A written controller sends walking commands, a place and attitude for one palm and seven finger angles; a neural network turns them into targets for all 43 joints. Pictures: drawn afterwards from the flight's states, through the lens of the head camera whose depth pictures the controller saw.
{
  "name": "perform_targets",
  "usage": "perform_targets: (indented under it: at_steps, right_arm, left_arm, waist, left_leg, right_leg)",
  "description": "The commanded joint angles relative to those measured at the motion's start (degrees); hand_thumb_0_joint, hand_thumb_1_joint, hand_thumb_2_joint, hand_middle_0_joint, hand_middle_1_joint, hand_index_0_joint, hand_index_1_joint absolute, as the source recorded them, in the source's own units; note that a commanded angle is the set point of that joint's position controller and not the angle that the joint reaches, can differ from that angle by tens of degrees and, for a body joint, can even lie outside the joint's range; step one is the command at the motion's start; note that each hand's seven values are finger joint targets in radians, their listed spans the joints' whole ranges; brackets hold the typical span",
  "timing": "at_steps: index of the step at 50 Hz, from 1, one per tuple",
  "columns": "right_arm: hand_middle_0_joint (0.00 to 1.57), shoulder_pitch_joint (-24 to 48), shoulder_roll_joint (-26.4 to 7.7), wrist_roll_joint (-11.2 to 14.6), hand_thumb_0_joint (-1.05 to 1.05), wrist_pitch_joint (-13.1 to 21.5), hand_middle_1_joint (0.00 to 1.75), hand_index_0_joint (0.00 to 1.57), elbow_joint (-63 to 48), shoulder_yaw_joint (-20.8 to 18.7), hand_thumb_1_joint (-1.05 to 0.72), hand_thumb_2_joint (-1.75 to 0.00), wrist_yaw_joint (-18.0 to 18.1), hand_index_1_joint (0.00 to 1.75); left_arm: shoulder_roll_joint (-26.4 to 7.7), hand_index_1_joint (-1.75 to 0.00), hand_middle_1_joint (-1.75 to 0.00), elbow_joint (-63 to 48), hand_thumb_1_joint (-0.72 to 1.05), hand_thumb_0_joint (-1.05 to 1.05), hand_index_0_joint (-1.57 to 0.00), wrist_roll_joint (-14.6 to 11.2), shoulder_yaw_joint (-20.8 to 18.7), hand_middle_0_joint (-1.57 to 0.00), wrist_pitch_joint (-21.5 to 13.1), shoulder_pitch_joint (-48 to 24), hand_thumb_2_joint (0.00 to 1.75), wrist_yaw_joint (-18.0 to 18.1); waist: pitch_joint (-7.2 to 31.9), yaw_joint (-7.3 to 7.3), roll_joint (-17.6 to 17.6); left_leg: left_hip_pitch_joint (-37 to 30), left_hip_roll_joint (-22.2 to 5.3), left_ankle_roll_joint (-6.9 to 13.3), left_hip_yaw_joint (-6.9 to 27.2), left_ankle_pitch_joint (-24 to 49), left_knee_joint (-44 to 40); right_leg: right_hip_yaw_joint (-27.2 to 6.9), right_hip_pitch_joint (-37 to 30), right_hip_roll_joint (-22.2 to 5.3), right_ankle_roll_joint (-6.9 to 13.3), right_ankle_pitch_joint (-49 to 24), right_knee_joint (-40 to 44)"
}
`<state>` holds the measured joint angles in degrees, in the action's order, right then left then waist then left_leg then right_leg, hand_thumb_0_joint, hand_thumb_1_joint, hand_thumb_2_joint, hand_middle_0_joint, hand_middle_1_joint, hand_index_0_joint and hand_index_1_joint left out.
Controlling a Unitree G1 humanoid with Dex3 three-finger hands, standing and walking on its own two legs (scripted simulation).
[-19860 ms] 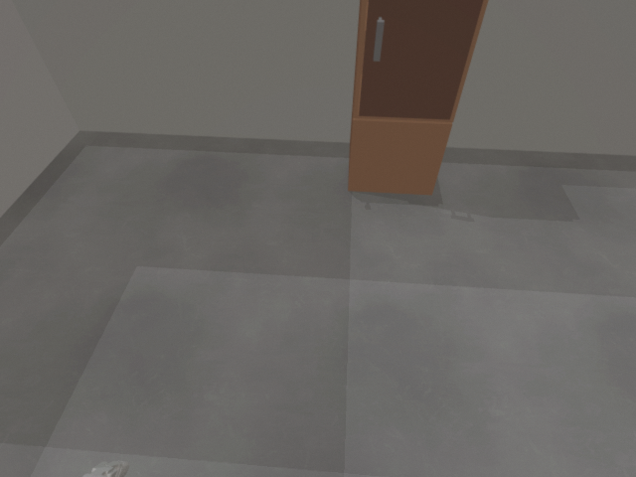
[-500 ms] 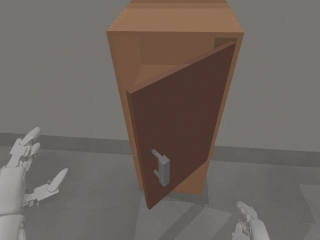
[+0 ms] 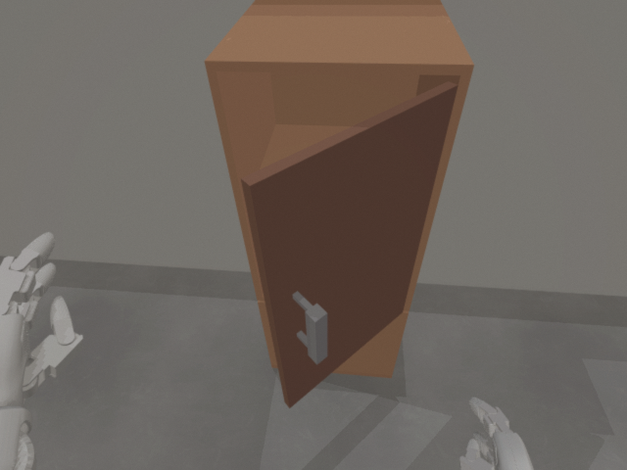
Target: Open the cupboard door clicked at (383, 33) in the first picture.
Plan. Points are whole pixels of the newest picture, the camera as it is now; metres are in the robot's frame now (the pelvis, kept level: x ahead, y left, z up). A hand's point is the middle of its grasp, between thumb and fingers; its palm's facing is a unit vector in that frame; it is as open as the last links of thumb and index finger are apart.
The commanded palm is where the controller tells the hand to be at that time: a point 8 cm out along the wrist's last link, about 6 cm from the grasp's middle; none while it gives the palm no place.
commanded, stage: step back with the hand held close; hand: left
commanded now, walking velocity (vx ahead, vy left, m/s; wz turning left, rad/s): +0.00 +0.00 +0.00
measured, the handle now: (308, 327) +0.34 +0.06 -0.04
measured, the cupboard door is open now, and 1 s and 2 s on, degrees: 46 46 46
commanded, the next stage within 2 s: stop stepping back and stand still in 1.56 s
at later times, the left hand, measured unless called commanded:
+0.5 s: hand (56, 359) +0.16 +0.27 +0.15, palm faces +0.35 -0.77 -0.54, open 7.4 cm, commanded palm +0.11 +0.31 +0.17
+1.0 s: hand out of the picture +0.08 +0.29 +0.15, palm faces +0.49 -0.72 -0.50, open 7.4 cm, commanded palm +0.02 +0.32 +0.17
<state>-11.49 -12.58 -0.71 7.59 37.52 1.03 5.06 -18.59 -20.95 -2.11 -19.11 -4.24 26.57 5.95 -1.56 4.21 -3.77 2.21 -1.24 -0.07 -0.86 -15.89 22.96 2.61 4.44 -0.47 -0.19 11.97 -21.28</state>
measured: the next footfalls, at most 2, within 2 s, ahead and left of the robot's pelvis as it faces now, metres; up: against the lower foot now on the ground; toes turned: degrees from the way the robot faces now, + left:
right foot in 1.28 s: -0.19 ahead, -0.10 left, +0.00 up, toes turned +5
left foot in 1.46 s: -0.09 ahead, +0.09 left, +0.00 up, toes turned +2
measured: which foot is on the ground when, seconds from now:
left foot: down 0.00-1.00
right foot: down 0.00-1.00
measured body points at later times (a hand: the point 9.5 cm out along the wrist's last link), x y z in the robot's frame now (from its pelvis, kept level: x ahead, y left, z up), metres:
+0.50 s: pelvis -0.04 +0.01 +0.00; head -0.02 +0.00 +0.45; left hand +0.14 +0.31 +0.18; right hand +0.15 -0.24 -0.08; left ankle -0.03 +0.12 -0.74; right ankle +0.00 -0.12 -0.74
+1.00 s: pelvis -0.11 +0.01 -0.02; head -0.09 +0.03 +0.43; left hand +0.05 +0.33 +0.18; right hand +0.07 -0.22 -0.10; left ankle -0.03 +0.12 -0.74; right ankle +0.00 -0.12 -0.74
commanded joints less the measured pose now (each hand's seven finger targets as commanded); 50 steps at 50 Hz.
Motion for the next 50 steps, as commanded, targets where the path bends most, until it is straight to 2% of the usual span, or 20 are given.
perform_targets:
  at_steps: [1,5,6,7,8,9,10,11,12,14,19,24,31,35,39,41,43,47,48,50]
  right_arm:
    - [0.2,8.0,-5.8,-0.1,0.0,3.6,0.3,0.2,-9.4,-1.9,-0.9,-0.9,0.6,0.3]
    - [0.2,8.0,-5.8,-0.1,0.0,3.6,0.3,0.2,-9.1,-1.9,-0.9,-0.9,0.5,0.3]
    - [0.2,8.6,-6.0,0.0,0.0,3.8,0.3,0.2,-9.4,-1.9,-0.9,-0.9,0.4,0.3]
    - [0.2,7.5,-5.9,0.9,0.0,2.6,0.3,0.2,-11.6,-0.5,-0.9,-0.9,0.4,0.3]
    - [0.2,7.1,-6.2,0.4,0.0,1.7,0.3,0.2,-10.5,-1.5,-0.9,-0.9,0.6,0.3]
    - [0.2,7.3,-7.1,0.3,0.0,0.7,0.3,0.2,-11.0,-2.1,-0.9,-0.9,0.3,0.3]
    - [0.2,7.5,-7.4,0.0,0.0,0.0,0.3,0.2,-11.4,-2.3,-0.9,-0.9,0.1,0.3]
    - [0.2,7.5,-7.4,0.0,0.0,-0.5,0.3,0.2,-11.6,-2.6,-0.9,-0.9,0.0,0.3]
    - [0.2,7.7,-7.8,-0.1,0.0,-1.0,0.3,0.2,-11.9,-2.8,-0.9,-0.9,0.1,0.3]
    - [0.2,7.4,-7.7,0.0,0.0,-1.9,0.3,0.2,-12.6,-3.1,-0.9,-0.9,0.2,0.3]
    - [0.2,7.7,-7.1,0.6,0.0,-3.7,0.3,0.2,-14.2,-3.8,-0.9,-0.9,0.6,0.3]
    - [0.2,7.7,-7.4,0.8,0.0,-3.9,0.3,0.2,-14.6,-3.9,-0.9,-0.9,1.0,0.3]
    - [0.2,6.6,-8.3,1.0,0.0,-2.7,0.3,0.2,-15.0,-3.9,-0.9,-0.9,0.7,0.3]
    - [0.2,5.9,-8.7,1.0,0.0,-1.6,0.3,0.2,-15.3,-3.9,-0.9,-0.9,0.7,0.3]
    - [0.2,5.6,-8.8,0.9,0.0,-0.1,0.3,0.2,-15.5,-4.0,-0.9,-0.9,0.6,0.3]
    - [0.2,5.2,-8.6,0.8,0.0,0.6,0.3,0.2,-15.2,-4.2,-0.9,-0.9,0.6,0.3]
    - [0.2,5.3,-8.6,0.5,0.0,1.2,0.3,0.2,-15.0,-4.2,-0.9,-0.9,0.5,0.3]
    - [0.2,4.0,-8.3,0.2,0.0,1.8,0.3,0.2,-12.8,-4.4,-0.9,-0.9,0.2,0.3]
    - [0.2,3.5,-7.4,0.3,0.0,1.7,0.3,0.2,-12.2,-4.1,-0.9,-0.9,0.1,0.3]
    - [0.2,3.3,-7.4,0.6,0.0,1.3,0.3,0.2,-11.3,-4.3,-0.9,-0.9,0.0,0.3]
  left_arm:
    - [-10.8,-0.3,-0.3,-12.0,0.9,0.0,-0.2,-0.3,-6.9,-0.2,-4.4,-5.8,0.9,1.5]
    - [-10.4,-0.3,-0.3,-11.3,0.9,0.0,-0.2,-0.3,-6.6,-0.2,-4.3,-5.6,0.9,1.3]
    - [-12.0,-0.3,-0.3,-15.7,0.9,0.0,-0.2,-0.2,-7.0,-0.2,-4.8,-11.6,0.9,1.5]
    - [-21.5,-0.3,-0.3,-16.3,0.9,0.0,-0.2,0.9,-16.1,-0.2,-7.8,-21.1,0.9,2.4]
    - [-14.5,-0.3,-0.3,-9.9,0.9,0.0,-0.2,0.5,-11.4,-0.2,-7.6,-10.5,0.9,1.6]
    - [-12.0,-0.3,-0.3,-8.2,0.9,0.0,-0.2,0.3,-9.6,-0.2,-7.3,-3.8,0.9,1.0]
    - [-11.3,-0.3,-0.3,-9.9,0.9,0.0,-0.2,0.3,-8.6,-0.2,-7.5,-1.7,0.9,0.7]
    - [-11.2,-0.3,-0.3,-10.9,0.9,0.0,-0.2,0.2,-8.6,-0.2,-7.7,0.2,0.9,0.7]
    - [-11.7,-0.3,-0.3,-12.5,0.9,0.0,-0.2,0.2,-9.0,-0.2,-7.9,1.1,0.9,0.8]
    - [-12.6,-0.3,-0.3,-13.9,0.9,0.0,-0.2,-0.1,-10.0,-0.2,-7.8,3.4,0.9,1.1]
    - [-15.3,-0.3,-0.3,-16.8,0.9,0.0,-0.2,-0.4,-12.9,-0.2,-7.6,5.5,0.9,2.0]
    - [-15.1,-0.3,-0.3,-16.7,0.9,0.0,-0.2,-0.2,-12.5,-0.2,-7.9,4.8,0.9,2.5]
    - [-14.7,-0.3,-0.3,-16.9,0.9,0.0,-0.2,1.1,-12.0,-0.2,-9.5,2.6,0.9,3.2]
    - [-14.7,-0.3,-0.3,-18.1,0.9,0.0,-0.2,2.0,-12.5,-0.2,-10.8,1.6,0.9,3.6]
    - [-15.0,-0.3,-0.3,-19.9,0.9,0.0,-0.2,2.6,-13.6,-0.2,-11.8,1.5,0.9,3.7]
    - [-15.5,-0.3,-0.3,-19.6,0.9,0.0,-0.2,2.7,-14.8,-0.2,-12.3,2.3,0.9,3.8]
    - [-15.1,-0.3,-0.3,-19.5,0.9,0.0,-0.2,3.0,-14.7,-0.2,-12.8,1.5,0.9,3.6]
    - [-15.7,-0.3,-0.3,-20.1,0.9,0.0,-0.2,2.1,-13.8,-0.2,-12.7,-1.8,0.9,3.6]
    - [-15.5,-0.3,-0.3,-19.8,0.9,0.0,-0.2,1.6,-13.1,-0.2,-12.7,-1.5,0.9,3.8]
    - [-15.9,-0.3,-0.3,-19.9,0.9,0.0,-0.2,1.1,-12.9,-0.2,-12.7,-1.4,0.9,4.2]
  waist:
    - [3.7,-0.08,0.7]
    - [2.9,-0.11,-0.2]
    - [4.7,-0.32,-0.9]
    - [-2.9,-2.82,-3.1]
    - [-1.7,-3.08,4.2]
    - [0.7,-3.0,5.2]
    - [2.4,-3.2,3.9]
    - [4.5,-3.31,3.6]
    - [6.9,-3.16,0.8]
    - [10.6,-3.3,0.7]
    - [13.3,-3.16,1.8]
    - [9.3,-3.25,0.6]
    - [4.1,-3.82,1.5]
    - [2.8,-3.93,-0.5]
    - [4.1,-3.64,-4.3]
    - [5.2,-3.53,-3.2]
    - [3.6,-3.76,-2.3]
    - [2.1,-4.67,4.9]
    - [3.2,-4.83,7.3]
    - [5.1,-5.1,8.0]
  left_leg:
    - [2.9,0.8,1.1,-0.6,14.5,-3.7]
    - [3.0,0.8,1.0,-0.6,14.4,-4.1]
    - [2.1,1.0,1.1,-0.5,14.5,-3.9]
    - [8.0,0.5,1.5,0.2,8.1,-3.1]
    - [8.9,0.1,1.6,1.6,8.3,-1.6]
    - [7.1,0.2,1.9,1.0,10.2,-0.6]
    - [7.1,0.2,1.7,0.8,12.0,-0.4]
    - [6.8,-0.1,1.6,0.6,14.4,-0.2]
    - [6.8,-0.2,1.4,0.7,18.6,-0.1]
    - [6.2,-0.8,1.1,0.5,23.5,0.4]
    - [7.7,-1.3,0.5,0.9,27.6,1.2]
    - [12.7,-2.0,1.3,1.7,19.1,-1.0]
    - [26.4,-1.8,3.3,2.9,-8.2,-4.0]
    - [32.8,-2.9,4.5,4.8,-17.5,-5.0]
    - [38.4,-4.7,5.6,7.6,-21.6,-7.2]
    - [40.2,-4.7,6.0,7.4,-21.8,-5.9]
    - [42.5,-4.2,6.1,7.1,-25.0,-4.0]
    - [30.3,0.3,3.1,3.5,-17.7,6.0]
    - [25.2,1.5,2.1,2.4,-13.6,8.3]
    - [18.4,2.2,1.3,1.5,-11.1,11.2]
  right_leg:
    - [0.0,-1.9,0.7,0.7,-9.4,2.9]
    - [0.0,-1.7,0.7,0.7,-9.3,3.2]
    - [-0.3,-2.1,0.7,0.7,-9.4,3.3]
    - [-3.4,3.8,-1.4,0.5,-9.3,5.9]
    - [-3.3,4.5,-2.2,0.5,-9.7,6.0]
    - [-3.7,4.7,-2.4,0.6,-11.5,5.9]
    - [-3.4,4.2,-2.7,0.7,-13.4,5.2]
    - [-3.0,3.2,-2.9,0.6,-15.8,4.0]
    - [-2.2,1.3,-2.8,0.7,-19.7,2.3]
    - [-1.9,-0.2,-2.7,0.4,-23.8,0.1]
    - [-1.4,-1.0,-2.2,0.1,-27.6,-3.3]
    - [-1.7,1.2,-1.3,-0.5,-18.4,-3.2]
    - [-4.2,0.5,-1.2,-0.7,-1.7,-1.8]
    - [-4.4,-0.3,-0.6,-0.9,5.2,-3.7]
    - [-4.0,-4.7,1.7,-1.1,1.4,-10.5]
    - [-5.1,-6.6,2.0,-1.0,-2.6,-12.8]
    - [-7.6,-5.5,1.5,-0.6,0.1,-12.3]
    - [-13.3,10.6,-3.1,1.8,7.1,-1.2]
    - [-13.5,14.6,-4.5,2.2,7.8,1.2]
    - [-12.3,20.0,-5.8,2.4,10.4,3.5]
